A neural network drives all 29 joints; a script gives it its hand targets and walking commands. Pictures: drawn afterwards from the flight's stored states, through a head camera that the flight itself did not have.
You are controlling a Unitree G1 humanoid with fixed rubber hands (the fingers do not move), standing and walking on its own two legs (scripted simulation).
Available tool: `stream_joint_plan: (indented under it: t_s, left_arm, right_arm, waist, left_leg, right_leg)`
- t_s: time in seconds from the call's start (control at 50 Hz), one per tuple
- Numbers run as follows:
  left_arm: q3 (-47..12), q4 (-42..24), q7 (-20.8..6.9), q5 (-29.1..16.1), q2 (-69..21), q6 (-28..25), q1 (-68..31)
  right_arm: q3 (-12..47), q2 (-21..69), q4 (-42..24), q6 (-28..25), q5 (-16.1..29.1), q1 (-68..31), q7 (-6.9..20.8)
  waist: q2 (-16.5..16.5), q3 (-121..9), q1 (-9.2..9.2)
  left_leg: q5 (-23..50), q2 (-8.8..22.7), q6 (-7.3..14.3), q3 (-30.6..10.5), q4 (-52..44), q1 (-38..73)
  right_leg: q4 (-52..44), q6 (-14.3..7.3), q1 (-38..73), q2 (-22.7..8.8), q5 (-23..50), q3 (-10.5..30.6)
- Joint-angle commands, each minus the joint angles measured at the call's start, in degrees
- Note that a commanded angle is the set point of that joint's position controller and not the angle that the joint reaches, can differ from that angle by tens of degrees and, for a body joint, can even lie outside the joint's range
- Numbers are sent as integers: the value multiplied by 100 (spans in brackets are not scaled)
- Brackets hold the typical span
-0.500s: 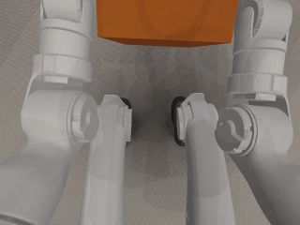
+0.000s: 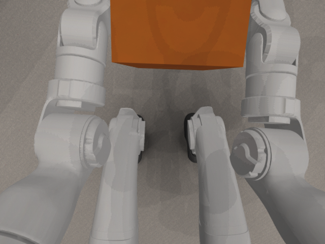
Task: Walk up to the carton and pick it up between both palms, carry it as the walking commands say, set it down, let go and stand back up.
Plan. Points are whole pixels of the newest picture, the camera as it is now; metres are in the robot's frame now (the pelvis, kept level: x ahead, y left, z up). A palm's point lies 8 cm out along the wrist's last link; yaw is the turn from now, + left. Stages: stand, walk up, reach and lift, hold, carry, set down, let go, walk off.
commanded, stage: reach and lift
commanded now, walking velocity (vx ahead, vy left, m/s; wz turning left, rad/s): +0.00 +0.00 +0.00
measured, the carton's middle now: (175, 4) +0.55 -0.02 -0.14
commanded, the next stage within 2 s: none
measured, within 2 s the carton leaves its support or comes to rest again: neither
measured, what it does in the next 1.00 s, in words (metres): rises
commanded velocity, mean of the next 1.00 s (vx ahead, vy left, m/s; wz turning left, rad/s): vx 0.00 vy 0.00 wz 0.00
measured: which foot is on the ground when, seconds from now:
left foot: down 0.00-1.00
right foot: down 0.00-1.00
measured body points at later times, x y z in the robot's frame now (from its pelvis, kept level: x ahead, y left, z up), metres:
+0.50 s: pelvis +0.00 +0.00 +0.05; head +0.31 +0.00 +0.37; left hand +0.54 +0.12 -0.03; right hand +0.52 -0.15 -0.02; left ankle +0.15 +0.11 -0.49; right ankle +0.15 -0.14 -0.49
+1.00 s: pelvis +0.01 +0.00 +0.10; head +0.27 +0.01 +0.46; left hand +0.51 +0.12 +0.04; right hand +0.50 -0.15 +0.05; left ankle +0.15 +0.11 -0.49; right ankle +0.15 -0.14 -0.49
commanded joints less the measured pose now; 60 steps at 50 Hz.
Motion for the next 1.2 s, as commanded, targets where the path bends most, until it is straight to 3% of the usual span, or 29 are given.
stream_joint_plan:
  t_s: [0.0, 0.56, 0.9, 1.18]
  left_arm:
    - [-2968, -978, -1594, -1229, -7015, -381, -4414]
    - [-3290, -1316, -1486, -1341, -7245, -478, -3567]
    - [-3304, -1268, -1529, -1271, -7424, -517, -3115]
    - [-3426, -1330, -1608, -1177, -7598, -607, -2577]
  right_arm:
    - [3665, 6346, -530, -290, 1365, -4785, 1731]
    - [4156, 6717, -751, -366, 1461, -3780, 1534]
    - [4217, 6949, -709, -409, 1372, -3286, 1560]
    - [4291, 7121, -797, -492, 1218, -2716, 1622]
  waist:
    - [243, -13529, -309]
    - [156, -13176, -215]
    - [169, -12547, -224]
    - [171, -12190, -263]
  left_leg:
    - [1153, -569, -55, 410, -1068, 4505]
    - [1098, -550, 4, 229, -2148, 5478]
    - [884, -465, 44, 55, -3031, 6239]
    - [1199, -396, 76, -46, -3801, 7006]
  right_leg:
    - [-873, -274, 3299, 645, 1155, -612]
    - [-1925, -266, 4697, 663, 1219, -390]
    - [-2767, -271, 5337, 599, 993, -299]
    - [-3530, -300, 6168, 536, 1269, -242]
